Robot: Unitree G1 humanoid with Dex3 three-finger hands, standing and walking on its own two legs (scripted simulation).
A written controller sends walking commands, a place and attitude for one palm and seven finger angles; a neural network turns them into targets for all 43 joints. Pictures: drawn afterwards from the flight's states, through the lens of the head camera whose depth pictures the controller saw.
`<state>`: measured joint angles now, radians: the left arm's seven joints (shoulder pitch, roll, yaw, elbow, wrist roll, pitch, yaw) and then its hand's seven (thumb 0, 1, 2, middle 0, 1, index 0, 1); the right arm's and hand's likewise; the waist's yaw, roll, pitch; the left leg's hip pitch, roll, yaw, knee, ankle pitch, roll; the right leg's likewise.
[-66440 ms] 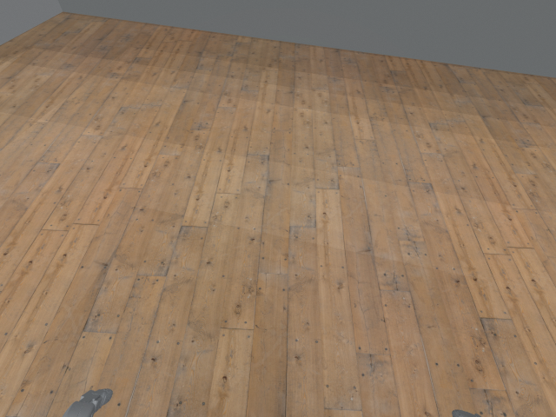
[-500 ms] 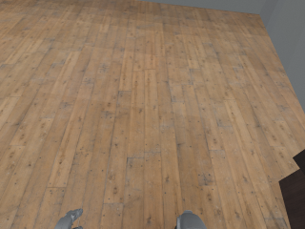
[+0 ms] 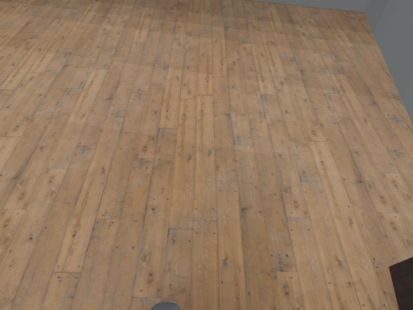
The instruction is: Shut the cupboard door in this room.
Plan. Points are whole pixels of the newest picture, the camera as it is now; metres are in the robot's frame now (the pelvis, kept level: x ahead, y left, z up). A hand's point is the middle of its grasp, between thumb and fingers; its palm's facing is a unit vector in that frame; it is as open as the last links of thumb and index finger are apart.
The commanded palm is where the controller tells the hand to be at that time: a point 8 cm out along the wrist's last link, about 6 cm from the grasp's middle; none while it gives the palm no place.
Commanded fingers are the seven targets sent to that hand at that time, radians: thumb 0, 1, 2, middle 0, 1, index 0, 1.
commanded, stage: turn to face it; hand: left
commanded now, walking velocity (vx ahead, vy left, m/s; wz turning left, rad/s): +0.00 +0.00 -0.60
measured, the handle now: out of the picture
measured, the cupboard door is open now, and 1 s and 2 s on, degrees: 20 20 20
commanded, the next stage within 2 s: none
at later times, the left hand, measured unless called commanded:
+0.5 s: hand (139, 280) +0.19 +0.17 -0.16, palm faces -0.29 -0.92 -0.28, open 7.4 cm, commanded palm none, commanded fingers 0.00 0.90 0.90 -0.20 -0.30 -0.20 -0.30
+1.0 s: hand (156, 276) +0.20 +0.14 -0.18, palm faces -0.50 -0.84 -0.21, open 7.4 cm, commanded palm none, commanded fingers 0.00 0.90 0.90 -0.20 -0.30 -0.20 -0.30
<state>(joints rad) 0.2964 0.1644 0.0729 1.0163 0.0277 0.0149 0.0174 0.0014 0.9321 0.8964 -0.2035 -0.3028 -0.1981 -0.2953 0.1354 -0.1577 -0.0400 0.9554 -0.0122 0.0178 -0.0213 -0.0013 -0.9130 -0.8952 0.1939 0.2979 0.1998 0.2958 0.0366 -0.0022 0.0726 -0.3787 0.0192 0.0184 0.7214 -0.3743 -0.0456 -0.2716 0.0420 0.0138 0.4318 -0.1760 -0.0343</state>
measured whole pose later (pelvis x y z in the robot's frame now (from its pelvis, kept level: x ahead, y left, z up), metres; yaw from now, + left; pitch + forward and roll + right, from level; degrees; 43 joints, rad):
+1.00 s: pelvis +0.03 +0.01 -0.01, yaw -34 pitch +1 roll +0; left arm 0.19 0.24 0.09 0.91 0.02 0.07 -0.01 0.01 0.91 0.90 -0.20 -0.30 -0.20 -0.30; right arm 0.19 -0.19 -0.02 0.88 -0.03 0.00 -0.02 0.00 -0.91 -0.89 0.20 0.30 0.20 0.30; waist 0.01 -0.04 0.07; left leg -0.28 0.06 0.07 0.56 -0.30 -0.01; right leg -0.45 0.05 0.07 0.91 -0.49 0.02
